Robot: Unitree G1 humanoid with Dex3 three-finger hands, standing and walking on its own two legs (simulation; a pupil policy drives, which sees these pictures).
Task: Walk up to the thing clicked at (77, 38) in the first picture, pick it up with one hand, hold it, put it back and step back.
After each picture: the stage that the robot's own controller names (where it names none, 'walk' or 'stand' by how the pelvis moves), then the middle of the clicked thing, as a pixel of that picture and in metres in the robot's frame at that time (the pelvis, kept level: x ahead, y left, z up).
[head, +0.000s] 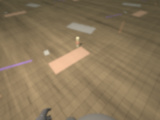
stand; (77, 42) +1.70 +0.33 -0.65
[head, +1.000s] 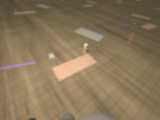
walk; (85, 48) +1.57 +0.09 -0.63
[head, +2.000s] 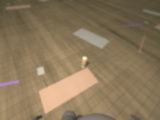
walk; (83, 62) +0.99 +0.07 -0.64
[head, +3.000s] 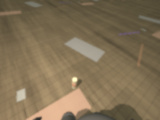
walk; (74, 83) +0.60 +0.16 -0.64
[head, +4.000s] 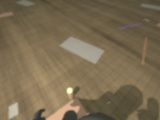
stand; (70, 93) +0.40 +0.22 -0.63
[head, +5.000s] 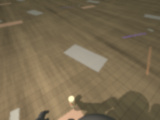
stand; (72, 101) +0.36 +0.20 -0.65
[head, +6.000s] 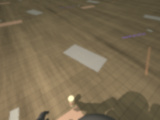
stand; (71, 101) +0.37 +0.20 -0.66
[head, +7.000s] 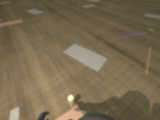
stand; (71, 101) +0.36 +0.21 -0.66
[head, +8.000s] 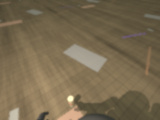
stand; (71, 101) +0.36 +0.21 -0.66
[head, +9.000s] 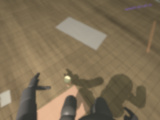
go down; (68, 82) +0.41 +0.20 -0.52
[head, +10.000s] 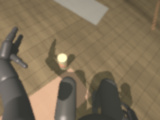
go down; (63, 63) +0.46 +0.21 -0.27
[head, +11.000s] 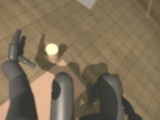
close in; (53, 55) +0.46 +0.22 -0.22
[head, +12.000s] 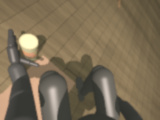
close; (30, 50) +0.45 +0.25 -0.17
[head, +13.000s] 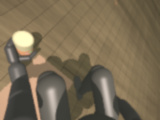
lift; (25, 49) +0.45 +0.26 -0.17
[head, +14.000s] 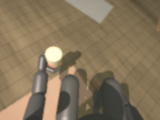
lift; (54, 61) +0.37 +0.25 -0.03
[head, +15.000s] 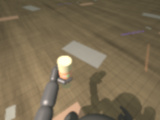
hold; (65, 74) +0.32 +0.16 +0.08
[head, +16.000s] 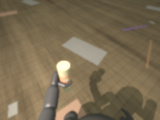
hold; (65, 78) +0.31 +0.17 +0.03
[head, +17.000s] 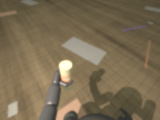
crouch; (67, 77) +0.32 +0.16 +0.02
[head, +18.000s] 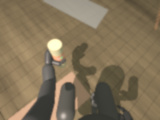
crouch; (59, 56) +0.45 +0.18 -0.05
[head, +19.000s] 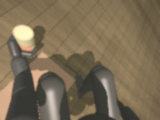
lower; (27, 45) +0.47 +0.25 -0.18
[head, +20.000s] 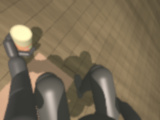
lower; (24, 45) +0.47 +0.26 -0.17
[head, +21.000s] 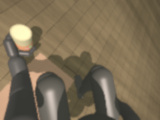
lower; (24, 44) +0.47 +0.26 -0.17
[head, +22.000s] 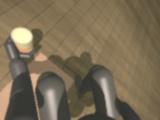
lower; (25, 46) +0.46 +0.26 -0.17
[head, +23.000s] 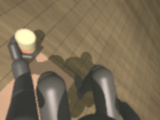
loosen; (28, 47) +0.45 +0.25 -0.17
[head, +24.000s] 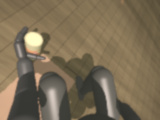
withdraw; (33, 49) +0.46 +0.23 -0.18
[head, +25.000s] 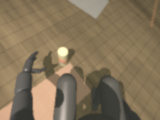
walk; (63, 58) +0.46 +0.20 -0.23
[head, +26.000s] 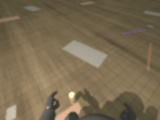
stand; (72, 98) +0.39 +0.17 -0.58
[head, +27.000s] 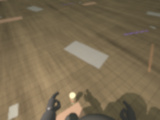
stand; (73, 98) +0.39 +0.17 -0.60
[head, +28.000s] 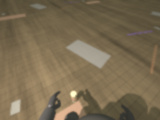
stand; (74, 97) +0.39 +0.17 -0.60
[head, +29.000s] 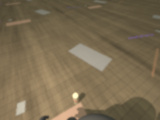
walk; (75, 98) +0.41 +0.17 -0.65
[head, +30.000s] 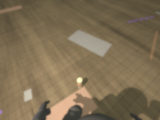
walk; (79, 83) +0.50 +0.14 -0.64
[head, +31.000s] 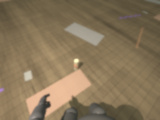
walk; (76, 65) +0.81 +0.16 -0.64
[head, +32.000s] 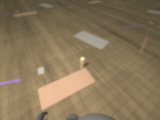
stand; (82, 63) +1.02 +0.16 -0.64
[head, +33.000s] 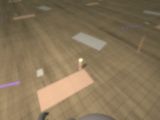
stand; (80, 64) +1.03 +0.18 -0.66
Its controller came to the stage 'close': yes
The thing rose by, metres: 0.69
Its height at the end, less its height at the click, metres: +0.00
